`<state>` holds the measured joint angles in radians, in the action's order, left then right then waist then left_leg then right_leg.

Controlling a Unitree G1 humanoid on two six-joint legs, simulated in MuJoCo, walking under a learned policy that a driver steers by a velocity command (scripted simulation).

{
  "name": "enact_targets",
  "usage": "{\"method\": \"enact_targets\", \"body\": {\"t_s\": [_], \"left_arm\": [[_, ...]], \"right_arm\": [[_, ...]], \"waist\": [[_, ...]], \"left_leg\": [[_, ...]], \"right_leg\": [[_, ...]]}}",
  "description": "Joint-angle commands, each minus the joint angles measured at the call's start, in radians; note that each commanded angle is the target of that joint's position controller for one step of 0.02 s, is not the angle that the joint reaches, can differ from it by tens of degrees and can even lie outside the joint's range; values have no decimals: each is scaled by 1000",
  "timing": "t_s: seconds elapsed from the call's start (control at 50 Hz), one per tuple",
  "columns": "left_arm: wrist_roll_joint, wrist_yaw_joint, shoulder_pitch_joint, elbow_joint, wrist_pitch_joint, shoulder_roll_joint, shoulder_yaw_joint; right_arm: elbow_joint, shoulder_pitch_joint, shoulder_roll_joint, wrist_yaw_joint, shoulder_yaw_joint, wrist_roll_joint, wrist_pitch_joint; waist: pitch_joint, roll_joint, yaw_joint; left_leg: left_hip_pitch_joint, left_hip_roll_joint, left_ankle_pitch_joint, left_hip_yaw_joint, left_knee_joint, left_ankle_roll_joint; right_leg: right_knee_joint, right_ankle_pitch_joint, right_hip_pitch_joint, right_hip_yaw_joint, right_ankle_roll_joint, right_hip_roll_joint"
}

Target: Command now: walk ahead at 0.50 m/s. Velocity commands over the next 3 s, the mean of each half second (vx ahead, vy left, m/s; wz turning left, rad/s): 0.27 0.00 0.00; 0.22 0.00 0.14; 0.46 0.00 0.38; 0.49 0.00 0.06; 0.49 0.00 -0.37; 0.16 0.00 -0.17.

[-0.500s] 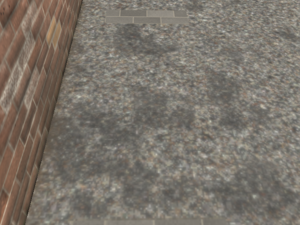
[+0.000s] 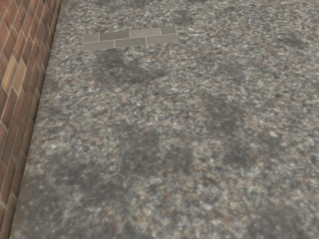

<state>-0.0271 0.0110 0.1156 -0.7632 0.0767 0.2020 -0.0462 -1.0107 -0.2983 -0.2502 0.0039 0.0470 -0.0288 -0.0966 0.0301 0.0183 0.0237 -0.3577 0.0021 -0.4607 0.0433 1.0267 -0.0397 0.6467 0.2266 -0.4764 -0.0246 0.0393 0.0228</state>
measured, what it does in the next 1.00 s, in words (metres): walks ahead: left foot, then right foot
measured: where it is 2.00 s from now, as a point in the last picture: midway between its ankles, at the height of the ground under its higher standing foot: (135, 171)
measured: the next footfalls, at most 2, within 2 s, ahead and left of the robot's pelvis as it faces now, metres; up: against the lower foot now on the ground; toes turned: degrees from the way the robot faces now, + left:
left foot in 0.38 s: +0.36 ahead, +0.10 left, +0.00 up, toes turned -2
right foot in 0.64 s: +0.27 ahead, -0.14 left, +0.00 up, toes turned +0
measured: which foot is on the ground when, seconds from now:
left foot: up 0.00-0.36, down 0.38-0.74, up 0.76-1.00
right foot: down 0.00-0.40, up 0.42-0.62, down 0.64-1.00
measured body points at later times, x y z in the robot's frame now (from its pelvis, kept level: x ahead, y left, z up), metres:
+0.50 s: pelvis +0.20 +0.00 +0.01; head +0.24 +0.01 +0.45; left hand +0.23 +0.26 -0.14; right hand +0.37 -0.23 -0.11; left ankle +0.32 +0.10 -0.72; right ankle +0.09 -0.11 -0.67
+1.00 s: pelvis +0.30 +0.02 +0.02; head +0.32 +0.03 +0.47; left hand +0.26 +0.29 -0.13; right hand +0.47 -0.24 -0.10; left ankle +0.35 +0.15 -0.71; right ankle +0.23 -0.14 -0.72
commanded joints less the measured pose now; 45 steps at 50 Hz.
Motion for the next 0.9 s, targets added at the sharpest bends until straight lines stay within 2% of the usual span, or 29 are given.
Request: {"method": "enact_targets", "body": {"t_s": [0.02, 0.04, 0.06, 0.08, 0.14, 0.22, 0.3, 0.36, 0.38, 0.4, 0.42, 0.44, 0.46, 0.48, 0.5, 0.52, 0.54, 0.58, 0.62, 0.66, 0.68, 0.7, 0.72, 0.76, 0.78, 0.8, 0.84, 0.86, 0.9], "left_arm": [[20, 2, 234, -18, 16, 161, -48], [35, 7, 181, -17, 16, 116, -36], [38, 9, 160, -27, 15, 84, -27], [31, 11, 162, -36, 14, 77, -27], [32, -3, 202, -68, 17, 108, -33], [21, -29, 226, -112, 2, 132, -38], [12, -32, 265, -176, 6, 123, -39], [14, -35, 240, -197, 0, 132, -45], [14, -34, 231, -197, -3, 130, -45], [24, -31, 251, -190, -2, 127, -44], [28, -19, 395, -217, 1, 32, -17], [18, -17, 412, -234, -8, 22, -2], [5, -14, 347, -223, -23, 93, -22], [-3, -27, 277, -202, -42, 119, -34], [2, -44, 219, -189, -63, 117, -38], [10, -62, 185, -176, -85, 99, -38], [14, -77, 184, -177, -99, 81, -36], [17, -90, 212, -204, -106, 54, -34], [25, -81, 242, -236, -109, 44, -34], [48, -67, 227, -230, -119, 71, -34], [37, -66, 218, -229, -116, 135, -48], [26, -67, 204, -224, -101, 143, -50], [24, -68, 200, -224, -82, 148, -51], [17, -72, 169, -215, -42, 195, -75], [18, -76, 186, -216, -23, 187, -79], [17, -76, 204, -222, -4, 173, -78], [7, -72, 212, -224, 16, 144, -75], [8, -67, 218, -232, 19, 142, -76], [9, -57, 210, -231, 19, 173, -84]], "right_arm": [[103, 110, -75, 8, 10, 3, -34], [115, 149, -52, 14, 14, 8, -21], [118, 137, -45, 15, 18, 9, -6], [114, 113, -38, 12, 20, 8, 5], [120, 132, -28, 16, 25, 24, 18], [158, 290, 16, 4, 0, 30, 16], [173, 347, -24, -8, -2, 24, 22], [141, 289, -80, -20, 11, 34, 9], [109, 222, -97, -21, 19, 40, 3], [88, 161, -142, -20, 29, 48, -4], [81, 112, -171, -16, 33, 67, 3], [69, 65, -95, -15, 10, 60, 21], [68, 75, -59, -19, -6, 38, 31], [85, 170, -74, -18, -3, 24, 42], [102, 250, -59, -13, -10, 24, 49], [107, 315, -63, -6, -11, 35, 54], [110, 345, -75, -1, -5, 44, 63], [98, 334, -76, 8, -4, 48, 72], [85, 325, -76, 14, -4, 28, 78], [62, 288, -76, 13, -5, 19, 81], [78, 296, -103, 21, 6, 20, 87], [84, 318, -113, 30, 10, 20, 85], [90, 313, -94, 36, 9, 10, 76], [78, 299, -67, 30, 11, -4, 53], [76, 301, -88, 19, 22, -5, 45], [73, 284, -84, 9, 27, -13, 38], [77, 296, -57, -5, 25, -24, 29], [87, 329, -44, -7, 23, -17, 28], [101, 354, -31, -17, 16, -6, 29]], "waist": [[73, -128, -103], [23, -76, -67], [11, -100, -31], [9, -115, -15], [2, -80, 2], [-23, -103, -31], [-36, -126, -52], [-8, -121, -11], [23, -93, 19], [84, -24, 24], [231, 115, -28], [346, 203, 17], [337, 129, 22], [229, 81, 0], [126, 58, -15], [63, 69, -48], [34, 103, -62], [53, 122, -76], [67, 112, -100], [41, 80, -89], [-25, 12, -67], [-61, -35, -76], [-71, -115, -74], [-105, -263, -71], [-111, -235, -79], [-117, -210, -73], [-122, -156, -72], [-107, -132, -81], [-103, -147, -83]], "left_leg": [[-606, 72, 136, 35, 248, -44], [-537, 100, 220, 45, 183, -45], [-471, 118, 262, 51, 124, -44], [-434, 116, 283, 45, 81, -39], [-394, 74, 368, 14, -71, -12], [-204, 18, 600, -47, -399, 16], [-128, 14, 650, -19, -507, 10], [-57, 8, 567, 3, -572, -31], [41, -7, 638, -14, -622, -48], [207, 53, 1005, 31, -592, -76], [557, 225, 1306, 182, -487, -216], [635, 367, 1325, 342, -536, -330], [570, 352, 1065, 366, -588, -319], [429, 319, 832, 332, -641, -279], [287, 281, 659, 286, -691, -243], [145, 257, 512, 254, -741, -210], [53, 209, 409, 215, -774, -183], [16, 174, 308, 179, -793, -165], [-10, 145, 154, 148, -798, -124], [-67, 114, -96, 134, -824, -44], [-30, 55, -151, 68, -804, -8], [10, 28, -148, 35, -735, 9], [28, -6, -82, -8, -646, 21], [-93, -54, 141, -69, -407, 22], [-213, -11, 133, -18, -306, 4], [-304, 15, 108, 25, -237, -13], [-378, 47, 116, 44, -254, -28], [-344, 49, 138, 7, -273, -25], [-248, 50, 167, -46, -321, -8]], "right_leg": [[-365, 100, 593, 542, 190, 309], [-410, 18, 472, 472, 175, 281], [-436, -37, 406, 403, 153, 250], [-451, -83, 387, 349, 143, 225], [-434, -532, 381, 196, 140, 190], [-413, -608, 296, 48, 110, 116], [-384, -573, 352, 72, 115, 153], [-273, -586, 451, 110, 98, 173], [-187, -616, 455, 99, 79, 137], [-51, -548, 394, 71, 42, 71], [148, -200, 146, 55, -17, 7], [381, 375, 61, 57, -64, -59], [462, 476, 32, 122, -74, -42], [474, 432, 11, 121, -81, -5], [421, 395, 9, 102, -88, 13], [303, 359, 67, 102, -90, 38], [191, 340, 148, 74, -91, 22], [30, 199, 267, 46, -83, -4], [-140, -13, 381, 17, -61, -22], [-198, 13, 421, 38, -22, 21], [-232, 308, 264, 63, 16, 28], [-302, 450, 177, 101, 50, 45], [-393, 501, 158, 166, 78, 90], [-521, 440, 283, 347, 127, 233], [-530, 372, 374, 388, 154, 292], [-517, 309, 447, 396, 169, 322], [-500, 192, 546, 322, 143, 310], [-497, 143, 541, 262, 117, 288], [-503, 113, 482, 189, 107, 268]]}}
Over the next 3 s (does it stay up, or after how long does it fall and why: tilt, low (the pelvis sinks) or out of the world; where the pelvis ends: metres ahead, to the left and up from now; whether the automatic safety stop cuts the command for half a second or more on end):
stays up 1.21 0.20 0.01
